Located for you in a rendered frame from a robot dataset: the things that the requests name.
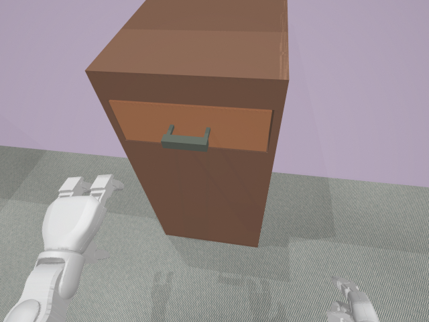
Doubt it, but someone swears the left robot forearm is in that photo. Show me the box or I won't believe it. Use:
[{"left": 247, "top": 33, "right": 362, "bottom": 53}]
[{"left": 3, "top": 249, "right": 86, "bottom": 322}]

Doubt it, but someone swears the left robot hand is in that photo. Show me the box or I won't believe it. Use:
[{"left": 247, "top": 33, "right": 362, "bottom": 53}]
[{"left": 42, "top": 174, "right": 125, "bottom": 264}]

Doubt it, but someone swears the handle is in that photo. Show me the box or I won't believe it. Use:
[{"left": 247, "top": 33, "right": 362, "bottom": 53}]
[{"left": 161, "top": 125, "right": 210, "bottom": 152}]

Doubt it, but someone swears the right robot hand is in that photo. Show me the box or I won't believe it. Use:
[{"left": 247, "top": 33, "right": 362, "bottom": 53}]
[{"left": 326, "top": 276, "right": 379, "bottom": 322}]

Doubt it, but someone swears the drawer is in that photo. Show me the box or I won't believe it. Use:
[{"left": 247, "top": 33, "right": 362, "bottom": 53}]
[{"left": 109, "top": 100, "right": 272, "bottom": 152}]

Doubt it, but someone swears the cabinet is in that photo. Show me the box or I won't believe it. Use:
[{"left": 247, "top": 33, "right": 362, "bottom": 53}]
[{"left": 85, "top": 0, "right": 289, "bottom": 248}]

